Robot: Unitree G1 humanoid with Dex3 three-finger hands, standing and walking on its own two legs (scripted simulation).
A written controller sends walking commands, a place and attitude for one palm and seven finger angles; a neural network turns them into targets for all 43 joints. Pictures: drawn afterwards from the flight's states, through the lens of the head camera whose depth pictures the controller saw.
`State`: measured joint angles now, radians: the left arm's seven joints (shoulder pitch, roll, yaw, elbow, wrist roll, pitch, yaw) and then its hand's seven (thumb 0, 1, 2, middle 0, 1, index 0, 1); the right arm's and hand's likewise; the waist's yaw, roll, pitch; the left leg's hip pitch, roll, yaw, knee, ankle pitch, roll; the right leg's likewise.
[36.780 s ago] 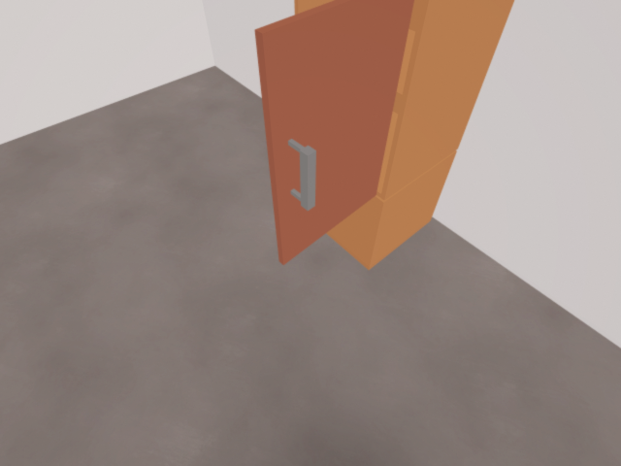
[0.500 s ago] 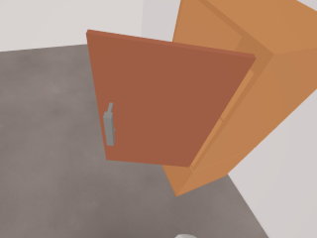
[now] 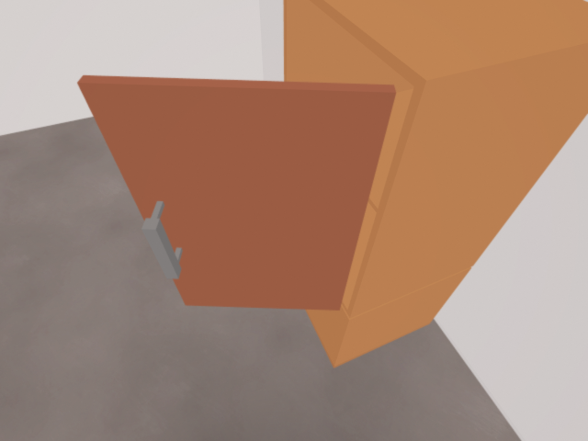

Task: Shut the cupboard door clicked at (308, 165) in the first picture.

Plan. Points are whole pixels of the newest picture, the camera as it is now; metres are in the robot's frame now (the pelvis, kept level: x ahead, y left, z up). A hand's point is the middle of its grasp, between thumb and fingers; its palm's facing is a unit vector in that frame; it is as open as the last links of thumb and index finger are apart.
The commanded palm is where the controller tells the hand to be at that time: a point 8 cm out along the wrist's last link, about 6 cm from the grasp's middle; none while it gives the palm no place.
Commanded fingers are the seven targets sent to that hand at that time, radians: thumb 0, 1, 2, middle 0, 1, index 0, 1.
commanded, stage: come to a stop and stand still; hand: left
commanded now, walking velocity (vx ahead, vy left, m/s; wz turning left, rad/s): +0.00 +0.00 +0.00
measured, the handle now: (166, 241) +0.43 +0.25 -0.04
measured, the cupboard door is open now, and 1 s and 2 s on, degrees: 65 65 65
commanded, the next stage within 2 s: look again from close up in 0.72 s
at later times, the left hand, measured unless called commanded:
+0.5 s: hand out of the picture +0.00 +0.20 -0.17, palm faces +0.02 -0.97 -0.24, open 7.4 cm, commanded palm none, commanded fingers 0.00 0.90 0.90 -0.20 -0.30 -0.20 -0.30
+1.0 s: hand out of the picture +0.03 +0.19 -0.17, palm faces -0.02 -0.97 -0.23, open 7.4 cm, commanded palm none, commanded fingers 0.00 0.90 0.90 -0.20 -0.30 -0.20 -0.30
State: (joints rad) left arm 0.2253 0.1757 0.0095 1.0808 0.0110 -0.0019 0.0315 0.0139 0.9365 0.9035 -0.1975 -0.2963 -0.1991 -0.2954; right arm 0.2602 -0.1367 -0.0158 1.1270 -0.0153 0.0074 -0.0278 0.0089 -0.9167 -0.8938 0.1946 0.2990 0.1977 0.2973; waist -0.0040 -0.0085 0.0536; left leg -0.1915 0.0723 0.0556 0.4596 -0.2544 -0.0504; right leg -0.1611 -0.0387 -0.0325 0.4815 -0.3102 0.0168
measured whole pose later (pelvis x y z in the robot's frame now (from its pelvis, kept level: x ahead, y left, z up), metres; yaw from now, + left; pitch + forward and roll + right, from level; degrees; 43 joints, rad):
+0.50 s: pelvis -0.01 +0.02 -0.01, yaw -1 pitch -1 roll +0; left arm 0.29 0.15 0.00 1.09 0.02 0.00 0.04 0.01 0.90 0.90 -0.20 -0.30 -0.20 -0.30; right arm 0.27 -0.19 -0.01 1.04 -0.02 0.00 -0.03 0.01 -0.94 -0.89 0.19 0.30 0.20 0.30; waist 0.00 0.04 0.03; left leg -0.23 0.04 0.07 0.56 -0.31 -0.01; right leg -0.19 -0.07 -0.01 0.55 -0.34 0.05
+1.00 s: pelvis +0.01 +0.01 +0.00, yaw -2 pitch +0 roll +1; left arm 0.24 0.17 -0.01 1.09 0.01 0.00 0.03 0.01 0.90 0.90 -0.20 -0.30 -0.20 -0.30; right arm 0.24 -0.17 0.00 1.10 -0.01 -0.01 -0.02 0.01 -0.91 -0.89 0.19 0.30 0.20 0.30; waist 0.00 0.00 0.05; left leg -0.19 0.04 0.09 0.47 -0.28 -0.03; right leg -0.19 -0.06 0.00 0.52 -0.34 0.03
